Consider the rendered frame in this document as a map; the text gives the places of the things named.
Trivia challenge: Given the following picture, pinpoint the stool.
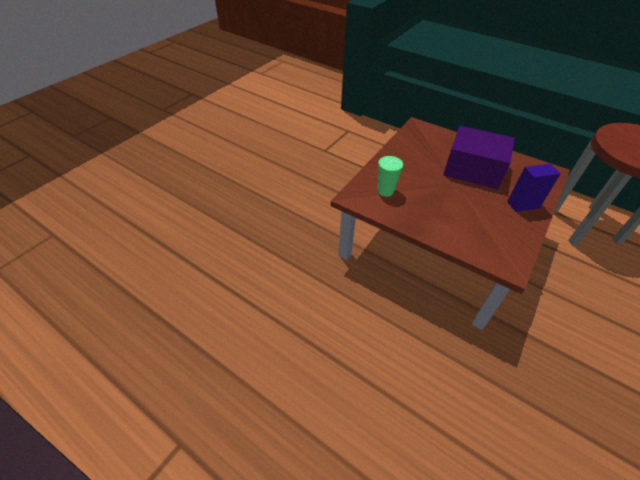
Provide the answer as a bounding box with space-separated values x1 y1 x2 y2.
554 123 640 245

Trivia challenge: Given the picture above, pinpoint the coffee table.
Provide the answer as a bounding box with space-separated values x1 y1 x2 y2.
331 117 570 330

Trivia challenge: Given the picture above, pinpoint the sofa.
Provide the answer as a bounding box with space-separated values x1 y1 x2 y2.
341 0 640 213

